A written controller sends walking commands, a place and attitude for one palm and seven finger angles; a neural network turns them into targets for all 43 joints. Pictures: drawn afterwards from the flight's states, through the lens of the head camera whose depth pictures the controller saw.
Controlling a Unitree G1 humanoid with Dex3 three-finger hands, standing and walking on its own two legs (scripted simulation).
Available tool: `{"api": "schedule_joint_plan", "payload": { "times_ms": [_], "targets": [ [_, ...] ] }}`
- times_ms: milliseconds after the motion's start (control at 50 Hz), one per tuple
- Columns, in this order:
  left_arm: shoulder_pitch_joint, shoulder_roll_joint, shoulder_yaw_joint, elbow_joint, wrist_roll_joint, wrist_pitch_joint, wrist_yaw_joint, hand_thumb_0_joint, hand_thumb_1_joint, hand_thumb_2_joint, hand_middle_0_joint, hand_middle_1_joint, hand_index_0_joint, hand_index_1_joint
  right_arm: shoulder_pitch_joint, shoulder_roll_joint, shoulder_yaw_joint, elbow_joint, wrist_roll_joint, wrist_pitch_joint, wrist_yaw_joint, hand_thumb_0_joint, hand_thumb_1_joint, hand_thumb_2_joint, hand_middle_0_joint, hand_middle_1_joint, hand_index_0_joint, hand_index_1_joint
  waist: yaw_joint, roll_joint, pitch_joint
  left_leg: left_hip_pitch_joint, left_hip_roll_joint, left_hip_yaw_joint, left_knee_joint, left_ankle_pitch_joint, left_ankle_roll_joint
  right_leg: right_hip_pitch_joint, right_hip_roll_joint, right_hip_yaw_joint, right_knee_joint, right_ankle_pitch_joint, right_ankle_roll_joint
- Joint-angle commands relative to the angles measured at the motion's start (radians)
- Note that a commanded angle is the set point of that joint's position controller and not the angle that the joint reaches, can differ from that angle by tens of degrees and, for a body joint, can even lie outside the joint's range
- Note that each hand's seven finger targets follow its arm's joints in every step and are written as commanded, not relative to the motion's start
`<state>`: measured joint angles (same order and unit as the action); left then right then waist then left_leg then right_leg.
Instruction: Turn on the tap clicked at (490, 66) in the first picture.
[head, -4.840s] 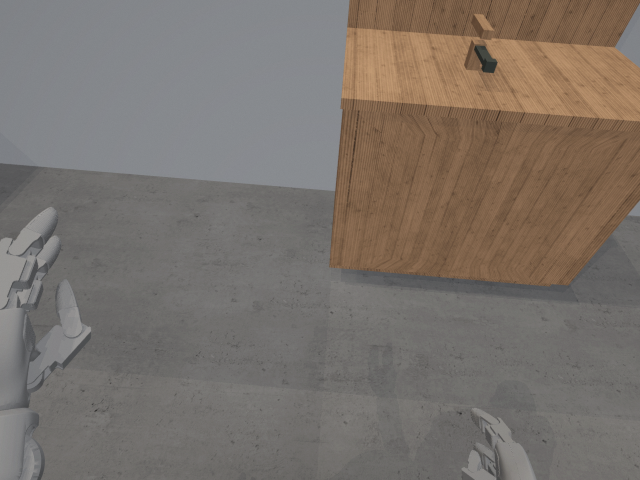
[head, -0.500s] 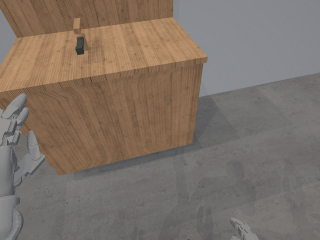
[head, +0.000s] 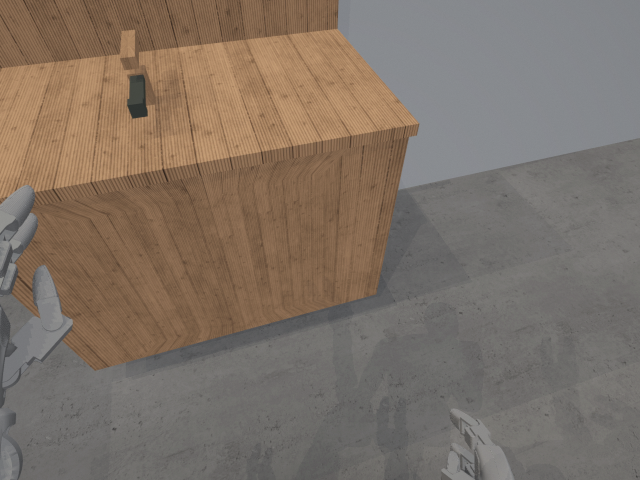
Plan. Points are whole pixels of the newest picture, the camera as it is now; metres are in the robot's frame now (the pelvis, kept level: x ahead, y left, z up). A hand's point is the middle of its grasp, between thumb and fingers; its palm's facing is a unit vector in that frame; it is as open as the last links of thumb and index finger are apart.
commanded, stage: take the last steps up to it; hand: left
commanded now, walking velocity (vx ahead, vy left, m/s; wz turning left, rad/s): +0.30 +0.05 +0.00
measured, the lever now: (137, 107) +0.72 +0.39 +0.08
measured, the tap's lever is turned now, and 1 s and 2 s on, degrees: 0 0 0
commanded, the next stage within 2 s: come to a stop and stand still in 1.14 s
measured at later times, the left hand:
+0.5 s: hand (92, 217) +0.34 +0.27 +0.18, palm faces +0.41 -0.83 -0.38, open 7.4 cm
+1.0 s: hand (160, 165) +0.43 +0.23 +0.17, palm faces +0.37 -0.82 -0.44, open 7.4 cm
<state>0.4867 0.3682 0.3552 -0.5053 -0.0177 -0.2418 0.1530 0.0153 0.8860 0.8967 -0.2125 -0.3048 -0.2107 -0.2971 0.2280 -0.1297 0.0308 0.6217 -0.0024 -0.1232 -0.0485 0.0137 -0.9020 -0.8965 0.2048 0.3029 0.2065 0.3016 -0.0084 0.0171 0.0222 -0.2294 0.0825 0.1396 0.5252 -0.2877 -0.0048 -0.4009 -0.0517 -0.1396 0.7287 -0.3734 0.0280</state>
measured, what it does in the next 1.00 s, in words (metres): walks ahead: right foot, then left foot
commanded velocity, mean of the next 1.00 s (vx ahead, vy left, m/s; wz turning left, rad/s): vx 0.27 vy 0.04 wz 0.00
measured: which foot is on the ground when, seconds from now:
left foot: down 0.00-0.06, up 0.08-0.36, down 0.38-0.72, up 0.74-1.00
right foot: up 0.00-0.02, down 0.04-0.40, up 0.42-0.70, down 0.72-1.00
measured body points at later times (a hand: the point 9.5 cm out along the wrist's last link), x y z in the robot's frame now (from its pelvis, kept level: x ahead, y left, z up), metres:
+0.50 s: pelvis +0.11 +0.03 -0.01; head +0.13 +0.04 +0.44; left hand +0.31 +0.31 +0.20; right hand +0.27 -0.22 -0.08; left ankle +0.13 +0.14 -0.74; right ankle +0.06 -0.08 -0.68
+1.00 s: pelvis +0.22 +0.00 +0.00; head +0.26 -0.01 +0.45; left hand +0.41 +0.27 +0.20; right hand +0.37 -0.26 -0.09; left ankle +0.26 +0.14 -0.70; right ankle +0.21 -0.08 -0.74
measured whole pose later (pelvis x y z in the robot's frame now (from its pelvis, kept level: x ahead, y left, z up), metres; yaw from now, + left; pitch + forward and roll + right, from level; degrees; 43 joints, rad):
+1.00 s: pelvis +0.22 +0.00 +0.00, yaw +0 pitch +1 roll +2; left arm 0.51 0.36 0.36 -0.55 -0.03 -0.23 0.16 0.01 0.88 0.90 -0.22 -0.31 -0.22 -0.30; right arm 0.19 -0.25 -0.02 0.62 -0.01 -0.05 -0.06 0.02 -0.90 -0.90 0.20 0.30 0.21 0.30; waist -0.01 -0.03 0.08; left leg -0.44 0.07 0.12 0.75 -0.32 -0.01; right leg -0.23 -0.06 -0.18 0.51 -0.29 -0.05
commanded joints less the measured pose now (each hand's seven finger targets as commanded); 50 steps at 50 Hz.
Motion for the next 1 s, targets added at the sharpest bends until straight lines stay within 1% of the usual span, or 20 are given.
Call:
{"api": "schedule_joint_plan", "payload": {
  "times_ms": [0,40,60,120,180,260,320,340,380,400,460,540,660,680,700,720,740,780,840,980],
  "targets": [
    [-0.089,0.169,0.125,-0.125,0.002,-0.027,0.02,0.0,0.9,0.9,-0.2,-0.3,-0.2,-0.3,-0.104,-0.176,-0.069,-0.129,0.005,-0.022,-0.03,0.0,-0.9,-0.9,0.2,0.3,0.2,0.3,0.013,0.07,-0.117,-0.107,0.147,-0.095,0.019,0.026,0.093,0.303,0.01,0.004,-0.273,0.086,-0.03],
    [-0.1,0.205,0.147,-0.084,0.006,-0.019,0.022,0.0,0.9,0.9,-0.2,-0.3,-0.2,-0.3,-0.109,-0.144,-0.06,-0.144,0.007,-0.011,-0.022,0.0,-0.9,-0.9,0.2,0.3,0.2,0.3,0.022,-0.309,-0.118,-0.446,-0.059,-0.012,0.519,-0.251,0.018,0.459,-0.336,0.62,-0.454,0.099,-0.214],
    [-0.163,0.189,0.129,-0.114,-0.014,-0.026,0.014,0.0,0.9,0.9,-0.2,-0.3,-0.2,-0.3,-0.116,-0.177,-0.08,-0.135,0.006,-0.018,-0.009,0.0,-0.9,-0.9,0.2,0.3,0.2,0.3,0.023,-0.327,-0.114,-0.465,-0.035,-0.128,0.659,-0.227,0.003,0.404,-0.383,0.687,-0.509,-0.009,-0.233],
    [-0.116,0.182,0.134,-0.138,-0.003,-0.054,0.005,0.0,0.9,0.9,-0.2,-0.3,-0.2,-0.3,-0.125,-0.163,-0.061,-0.102,0.005,0.003,-0.005,0.0,-0.9,-0.9,0.2,0.3,0.2,0.3,0.01,-0.115,-0.053,-0.456,0.029,-0.155,0.701,-0.092,-0.022,0.291,-0.323,0.419,-0.474,0.121,-0.223],
    [-0.089,0.182,0.137,-0.183,0.003,-0.064,0.016,0.0,0.9,0.9,-0.2,-0.3,-0.2,-0.3,-0.135,-0.156,-0.058,-0.116,-0.001,0.012,-0.015,0.0,-0.9,-0.9,0.2,0.3,0.2,0.3,0.006,-0.115,-0.103,-0.307,0.031,-0.094,0.427,-0.061,-0.012,0.237,-0.265,0.229,-0.437,0.263,-0.189],
    [-0.055,0.171,0.135,-0.247,-0.006,-0.053,0.038,0.0,0.9,0.9,-0.2,-0.3,-0.2,-0.3,-0.121,-0.149,-0.067,-0.156,-0.004,0.0,-0.023,0.0,-0.9,-0.9,0.2,0.3,0.2,0.3,0.031,-0.146,-0.142,-0.163,-0.021,0.01,0.137,-0.022,0.003,0.289,-0.237,0.198,-0.392,0.259,-0.183],
    [-0.086,0.167,0.129,-0.264,-0.007,-0.05,0.047,0.0,0.9,0.9,-0.2,-0.3,-0.2,-0.3,-0.092,-0.167,-0.083,-0.164,-0.005,-0.003,-0.035,0.0,-0.9,-0.9,0.2,0.3,0.2,0.3,0.012,-0.057,-0.141,0.041,-0.042,0.043,-0.062,0.084,0.006,0.227,-0.164,0.156,-0.274,0.151,-0.127],
    [-0.093,0.154,0.112,-0.254,-0.008,-0.052,0.044,0.0,0.9,0.9,-0.2,-0.3,-0.2,-0.3,-0.07,-0.186,-0.093,-0.165,0.002,-0.004,-0.043,0.0,-0.9,-0.9,0.2,0.3,0.2,0.3,-0.006,0.038,-0.136,0.132,0.007,-0.038,-0.109,0.076,0.029,0.147,-0.128,0.123,-0.146,0.106,-0.094],
    [-0.14,0.151,0.106,-0.261,-0.008,-0.068,0.042,0.0,0.9,0.9,-0.2,-0.3,-0.2,-0.3,-0.082,-0.21,-0.098,-0.188,0.012,-0.006,-0.035,0.0,-0.9,-0.9,0.2,0.3,0.2,0.3,-0.003,0.285,-0.13,0.268,0.302,-0.484,-0.22,0.266,0.193,-0.159,0.034,0.04,0.261,-0.233,-0.021],
    [-0.126,0.193,0.133,-0.205,-0.003,-0.069,0.034,0.0,0.9,0.9,-0.2,-0.3,-0.2,-0.3,-0.093,-0.192,-0.085,-0.162,-0.001,-0.013,-0.036,0.0,-0.9,-0.9,0.2,0.3,0.2,0.3,-0.01,0.32,-0.122,0.224,0.347,-0.563,-0.258,0.194,0.236,-0.22,0.006,0.098,0.402,-0.245,-0.027],
    [-0.112,0.168,0.111,-0.281,-0.001,-0.067,0.018,0.0,0.9,0.9,-0.2,-0.3,-0.2,-0.3,-0.089,-0.188,-0.092,-0.144,0.01,-0.028,-0.02,0.0,-0.9,-0.9,0.2,0.3,0.2,0.3,-0.002,0.191,-0.094,0.232,0.284,-0.37,-0.194,0.334,0.224,-0.299,-0.042,0.107,0.385,-0.121,-0.013],
    [-0.015,0.151,0.113,-0.259,-0.007,-0.044,0.013,0.0,0.9,0.9,-0.2,-0.3,-0.2,-0.3,-0.082,-0.189,-0.083,-0.149,0.008,-0.035,-0.007,0.0,-0.9,-0.9,0.2,0.3,0.2,0.3,0.005,0.223,-0.112,0.109,0.209,-0.164,-0.202,0.356,0.159,-0.094,-0.016,0.013,0.122,0.014,-0.006],
    [-0.077,0.162,0.128,-0.159,-0.009,-0.014,0.019,0.0,0.9,0.9,-0.2,-0.3,-0.2,-0.3,-0.106,-0.175,-0.067,-0.154,0.012,-0.011,-0.027,0.0,-0.9,-0.9,0.2,0.3,0.2,0.3,0.013,0.12,-0.114,-0.057,0.165,-0.07,-0.01,0.158,0.09,0.265,0.034,-0.049,-0.235,0.119,-0.018],
    [-0.09,0.177,0.133,-0.139,0.0,-0.012,0.021,0.0,0.9,0.9,-0.2,-0.3,-0.2,-0.3,-0.098,-0.165,-0.067,-0.148,0.012,-0.003,-0.026,0.0,-0.9,-0.9,0.2,0.3,0.2,0.3,0.017,-0.01,-0.133,-0.154,0.108,-0.026,0.184,0.082,0.068,0.363,-0.053,0.088,-0.296,0.122,-0.064],
    [-0.109,0.203,0.142,-0.14,0.003,-0.011,0.026,0.0,0.9,0.9,-0.2,-0.3,-0.2,-0.3,-0.097,-0.139,-0.061,-0.156,0.013,0.002,-0.023,0.0,-0.9,-0.9,0.2,0.3,0.2,0.3,0.013,-0.25,-0.151,-0.349,-0.026,0.036,0.447,-0.122,0.021,0.46,-0.265,0.454,-0.386,0.186,-0.167],
    [-0.134,0.212,0.163,-0.136,-0.017,-0.012,0.02,0.0,0.9,0.9,-0.2,-0.3,-0.2,-0.3,-0.115,-0.166,-0.072,-0.158,0.01,-0.01,-0.016,0.0,-0.9,-0.9,0.2,0.3,0.2,0.3,0.034,-0.334,-0.141,-0.419,-0.05,-0.073,0.636,-0.255,0.004,0.417,-0.368,0.633,-0.466,0.153,-0.224],
    [-0.183,0.22,0.152,-0.186,-0.021,-0.019,0.014,0.0,0.9,0.9,-0.2,-0.3,-0.2,-0.3,-0.125,-0.176,-0.078,-0.145,0.013,-0.01,-0.005,0.0,-0.9,-0.9,0.2,0.3,0.2,0.3,0.024,-0.278,-0.113,-0.437,-0.025,-0.15,0.729,-0.234,-0.005,0.366,-0.385,0.648,-0.488,0.062,-0.241],
    [-0.109,0.196,0.15,-0.181,-0.01,-0.035,0.014,0.0,0.9,0.9,-0.2,-0.3,-0.2,-0.3,-0.125,-0.16,-0.056,-0.116,0.007,0.006,-0.002,0.0,-0.9,-0.9,0.2,0.3,0.2,0.3,0.012,-0.127,-0.083,-0.452,0.023,-0.159,0.743,-0.126,-0.019,0.331,-0.343,0.429,-0.447,0.197,-0.23],
    [-0.087,0.178,0.138,-0.217,-0.005,-0.051,0.019,0.0,0.9,0.9,-0.2,-0.3,-0.2,-0.3,-0.139,-0.16,-0.059,-0.121,0.006,0.022,-0.01,0.0,-0.9,-0.9,0.2,0.3,0.2,0.3,0.0,-0.112,-0.111,-0.34,0.036,-0.109,0.516,-0.081,-0.022,0.284,-0.285,0.201,-0.404,0.444,-0.183],
    [-0.019,0.169,0.143,-0.257,-0.015,-0.034,0.047,0.0,0.9,0.9,-0.2,-0.3,-0.2,-0.3,-0.1,-0.153,-0.069,-0.177,-0.002,0.02,-0.022,0.0,-0.9,-0.9,0.2,0.3,0.2,0.3,0.023,-0.128,-0.162,-0.088,-0.053,0.041,0.033,0.068,-0.005,0.327,-0.212,0.14,-0.304,0.432,-0.146]
  ]
}}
